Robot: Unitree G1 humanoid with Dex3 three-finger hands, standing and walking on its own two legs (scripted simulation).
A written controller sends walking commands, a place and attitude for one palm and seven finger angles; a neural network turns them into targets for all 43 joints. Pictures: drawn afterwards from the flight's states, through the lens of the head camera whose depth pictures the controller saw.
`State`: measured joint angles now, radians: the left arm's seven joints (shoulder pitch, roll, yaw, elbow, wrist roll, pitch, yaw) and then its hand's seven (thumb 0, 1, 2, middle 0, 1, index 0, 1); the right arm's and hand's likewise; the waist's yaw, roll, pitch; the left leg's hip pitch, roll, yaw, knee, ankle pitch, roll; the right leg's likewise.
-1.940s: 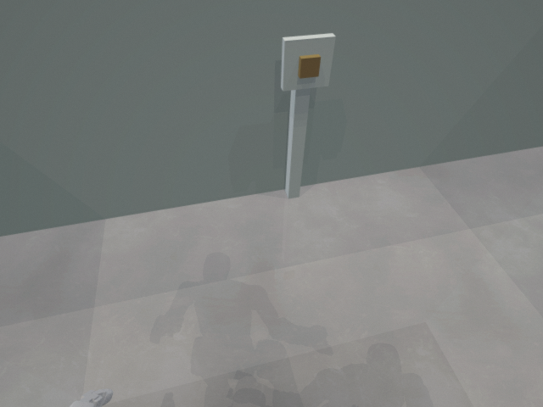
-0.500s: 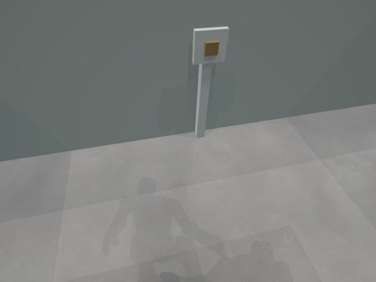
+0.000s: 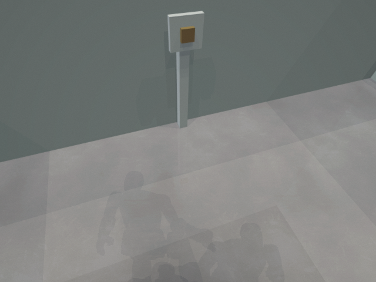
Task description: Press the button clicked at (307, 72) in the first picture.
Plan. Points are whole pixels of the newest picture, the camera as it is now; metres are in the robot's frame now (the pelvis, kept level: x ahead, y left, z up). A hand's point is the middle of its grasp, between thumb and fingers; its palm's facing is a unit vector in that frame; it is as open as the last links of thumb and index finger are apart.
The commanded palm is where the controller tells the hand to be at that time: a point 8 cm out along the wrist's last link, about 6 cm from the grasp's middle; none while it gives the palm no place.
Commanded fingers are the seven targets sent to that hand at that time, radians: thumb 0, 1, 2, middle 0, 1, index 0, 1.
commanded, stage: walk to a spot facing it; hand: left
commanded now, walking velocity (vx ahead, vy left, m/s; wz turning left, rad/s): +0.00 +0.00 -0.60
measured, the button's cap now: (187, 34) +1.22 +0.09 -0.05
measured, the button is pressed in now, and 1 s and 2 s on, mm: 0 0 0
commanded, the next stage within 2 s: none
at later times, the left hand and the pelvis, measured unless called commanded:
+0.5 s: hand out of the picture +0.04 +0.15 -0.14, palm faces -0.15 -0.96 -0.23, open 7.4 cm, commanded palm none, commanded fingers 0.00 0.90 0.90 -0.20 -0.30 -0.20 -0.30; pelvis +0.02 -0.03 +0.01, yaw -15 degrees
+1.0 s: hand (129, 208) +0.34 +0.20 -0.17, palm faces -0.46 -0.87 -0.19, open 7.4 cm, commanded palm none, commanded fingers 0.00 0.90 0.90 -0.20 -0.30 -0.20 -0.30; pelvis +0.20 +0.02 +0.01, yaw -33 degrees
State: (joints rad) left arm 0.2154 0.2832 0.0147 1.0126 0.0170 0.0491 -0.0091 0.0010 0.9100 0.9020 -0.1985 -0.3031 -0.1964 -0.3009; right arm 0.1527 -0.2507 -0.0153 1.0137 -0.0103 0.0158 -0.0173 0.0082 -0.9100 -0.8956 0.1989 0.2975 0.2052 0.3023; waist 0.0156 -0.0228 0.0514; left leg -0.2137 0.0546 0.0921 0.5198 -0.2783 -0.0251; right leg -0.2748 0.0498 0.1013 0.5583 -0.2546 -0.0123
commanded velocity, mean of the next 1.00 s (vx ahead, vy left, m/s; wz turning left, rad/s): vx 0.29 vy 0.00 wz -0.57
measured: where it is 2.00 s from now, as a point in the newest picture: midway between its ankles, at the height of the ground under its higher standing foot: (236, 226)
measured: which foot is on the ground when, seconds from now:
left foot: down 0.00-0.16, up 0.18-0.78, down 0.80-1.00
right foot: down 0.00-0.80, up 0.82-1.00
